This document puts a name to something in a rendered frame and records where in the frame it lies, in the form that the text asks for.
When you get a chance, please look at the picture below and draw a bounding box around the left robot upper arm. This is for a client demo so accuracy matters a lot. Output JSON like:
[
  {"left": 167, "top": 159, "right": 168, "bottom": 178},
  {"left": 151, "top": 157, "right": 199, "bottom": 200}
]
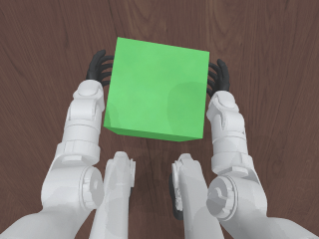
[{"left": 0, "top": 165, "right": 105, "bottom": 239}]

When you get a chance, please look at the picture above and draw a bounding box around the right robot upper arm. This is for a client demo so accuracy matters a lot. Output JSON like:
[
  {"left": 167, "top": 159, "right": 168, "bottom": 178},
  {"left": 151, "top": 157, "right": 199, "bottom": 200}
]
[{"left": 205, "top": 174, "right": 319, "bottom": 239}]

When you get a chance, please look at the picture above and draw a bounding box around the carton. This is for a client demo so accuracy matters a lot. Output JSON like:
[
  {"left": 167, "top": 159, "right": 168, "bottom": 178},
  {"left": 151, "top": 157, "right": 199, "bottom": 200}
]
[{"left": 103, "top": 37, "right": 209, "bottom": 142}]

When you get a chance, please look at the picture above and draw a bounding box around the left robot hand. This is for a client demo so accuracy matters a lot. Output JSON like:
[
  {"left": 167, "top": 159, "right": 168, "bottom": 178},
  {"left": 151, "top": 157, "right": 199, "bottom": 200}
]
[{"left": 86, "top": 49, "right": 115, "bottom": 87}]

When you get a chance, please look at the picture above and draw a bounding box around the right robot foot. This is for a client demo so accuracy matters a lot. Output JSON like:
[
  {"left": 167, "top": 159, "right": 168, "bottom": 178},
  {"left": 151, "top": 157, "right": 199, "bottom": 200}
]
[{"left": 168, "top": 173, "right": 183, "bottom": 221}]

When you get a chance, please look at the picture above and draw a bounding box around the robot left forearm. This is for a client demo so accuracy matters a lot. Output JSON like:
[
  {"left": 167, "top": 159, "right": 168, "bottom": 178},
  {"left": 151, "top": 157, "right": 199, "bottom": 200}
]
[{"left": 41, "top": 80, "right": 105, "bottom": 205}]

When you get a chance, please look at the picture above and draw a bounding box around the right robot hand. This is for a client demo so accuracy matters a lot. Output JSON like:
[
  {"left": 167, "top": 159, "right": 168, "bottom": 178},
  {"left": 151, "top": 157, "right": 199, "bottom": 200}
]
[{"left": 206, "top": 59, "right": 230, "bottom": 99}]

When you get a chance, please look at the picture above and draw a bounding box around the robot right forearm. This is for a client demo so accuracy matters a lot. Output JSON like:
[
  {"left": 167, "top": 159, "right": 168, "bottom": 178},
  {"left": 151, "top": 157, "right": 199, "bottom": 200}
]
[{"left": 206, "top": 91, "right": 263, "bottom": 189}]

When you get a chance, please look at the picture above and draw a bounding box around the robot right shin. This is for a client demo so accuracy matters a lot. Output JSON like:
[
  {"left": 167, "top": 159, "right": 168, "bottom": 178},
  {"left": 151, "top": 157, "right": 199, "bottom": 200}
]
[{"left": 174, "top": 153, "right": 202, "bottom": 210}]

